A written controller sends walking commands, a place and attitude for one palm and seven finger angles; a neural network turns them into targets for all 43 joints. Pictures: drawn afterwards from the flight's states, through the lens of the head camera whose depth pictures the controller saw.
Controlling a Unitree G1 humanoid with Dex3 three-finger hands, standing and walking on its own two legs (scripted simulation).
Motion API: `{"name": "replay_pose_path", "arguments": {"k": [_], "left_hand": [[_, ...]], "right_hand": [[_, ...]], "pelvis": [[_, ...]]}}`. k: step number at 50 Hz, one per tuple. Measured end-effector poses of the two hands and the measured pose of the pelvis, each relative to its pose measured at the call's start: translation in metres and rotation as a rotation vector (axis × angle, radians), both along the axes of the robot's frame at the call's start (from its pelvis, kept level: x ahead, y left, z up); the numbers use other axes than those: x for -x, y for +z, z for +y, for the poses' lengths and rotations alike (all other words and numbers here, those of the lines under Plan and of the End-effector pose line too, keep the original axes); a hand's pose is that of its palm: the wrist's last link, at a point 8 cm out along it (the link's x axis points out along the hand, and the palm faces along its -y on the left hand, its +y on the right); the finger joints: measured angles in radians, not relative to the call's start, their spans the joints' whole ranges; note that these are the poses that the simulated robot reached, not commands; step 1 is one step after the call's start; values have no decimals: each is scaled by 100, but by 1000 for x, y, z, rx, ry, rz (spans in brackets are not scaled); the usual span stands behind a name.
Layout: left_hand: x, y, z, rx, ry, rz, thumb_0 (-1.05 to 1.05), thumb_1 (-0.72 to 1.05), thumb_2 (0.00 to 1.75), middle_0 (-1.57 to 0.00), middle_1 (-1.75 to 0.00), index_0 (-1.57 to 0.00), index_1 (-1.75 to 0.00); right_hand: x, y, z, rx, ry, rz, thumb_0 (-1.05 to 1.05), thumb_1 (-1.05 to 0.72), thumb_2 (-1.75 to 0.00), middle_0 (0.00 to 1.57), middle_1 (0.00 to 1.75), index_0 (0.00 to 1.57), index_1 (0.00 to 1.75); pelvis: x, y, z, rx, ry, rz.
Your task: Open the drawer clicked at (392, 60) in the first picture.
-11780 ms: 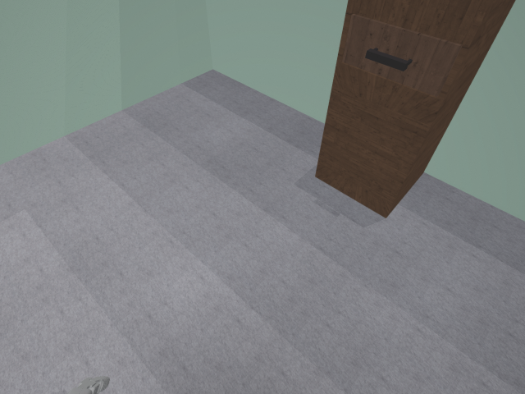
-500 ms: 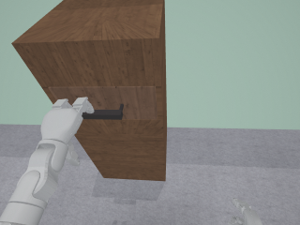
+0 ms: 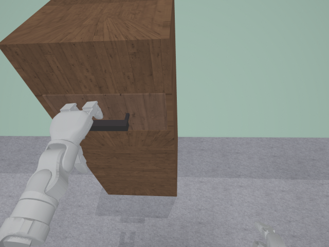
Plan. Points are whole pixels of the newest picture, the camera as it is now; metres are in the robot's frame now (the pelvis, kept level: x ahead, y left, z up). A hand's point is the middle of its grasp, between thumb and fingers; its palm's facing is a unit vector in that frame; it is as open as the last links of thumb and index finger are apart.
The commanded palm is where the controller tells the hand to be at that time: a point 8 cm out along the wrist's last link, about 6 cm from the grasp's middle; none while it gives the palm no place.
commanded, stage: move the hooked fingers above the handle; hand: left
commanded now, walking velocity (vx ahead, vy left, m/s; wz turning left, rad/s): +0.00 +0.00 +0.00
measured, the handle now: (107, 120) +0.48 +0.25 -0.01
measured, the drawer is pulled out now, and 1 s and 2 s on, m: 0.00 0.00 0.00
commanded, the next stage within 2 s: none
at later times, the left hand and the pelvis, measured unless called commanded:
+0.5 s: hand (86, 134) +0.37 +0.26 +0.06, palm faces -0.04 -0.05 -1.00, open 13.9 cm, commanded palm +0.36 +0.25 +0.12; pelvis +0.01 +0.01 -0.01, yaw +0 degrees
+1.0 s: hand (98, 125) +0.42 +0.25 +0.04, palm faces -0.09 -0.04 -1.00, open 13.9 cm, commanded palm +0.41 +0.25 +0.11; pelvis +0.01 +0.01 -0.01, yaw -1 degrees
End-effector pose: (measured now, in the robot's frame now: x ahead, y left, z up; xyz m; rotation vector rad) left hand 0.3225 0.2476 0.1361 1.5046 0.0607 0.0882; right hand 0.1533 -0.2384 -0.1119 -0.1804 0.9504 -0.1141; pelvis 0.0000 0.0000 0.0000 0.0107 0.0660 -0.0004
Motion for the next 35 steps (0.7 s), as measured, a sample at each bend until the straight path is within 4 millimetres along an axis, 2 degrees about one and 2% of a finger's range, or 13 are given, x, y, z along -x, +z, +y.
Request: {"name": "replay_pose_path", "arguments": {"k": [7,12,23,30,35], "left_hand": [[-14,-13,-2,12,-36,55,0,-49,30,-32,-120,-32,-120],[-19,-12,-5,16,-74,13,0,-49,30,-32,-120,-32,-120],[-28,-21,12,-9,22,38,0,-49,30,-32,-120,-32,-120],[-42,-27,-4,-8,-58,71,0,-49,30,-32,-120,-32,-120],[-57,-25,-9,-9,-81,37,0,-49,30,-32,-120,-32,-120]], "right_hand": [[17,-5,-6,18,-41,54,1,-91,-89,20,30,20,30],[23,-8,-7,23,-63,75,1,-91,-89,20,30,20,30],[23,-11,-3,11,-66,83,1,-91,-89,20,30,20,30],[26,-10,-6,36,-70,84,1,-91,-89,20,30,20,30],[37,-13,-11,41,-98,104,1,-91,-89,20,30,20,30]], "pelvis": [[-6,-1,5,0,-8,19],[-9,-3,8,2,-14,33],[-8,-5,8,4,-10,50],[-5,-7,8,8,-2,59],[-4,-10,7,7,-10,76]]}}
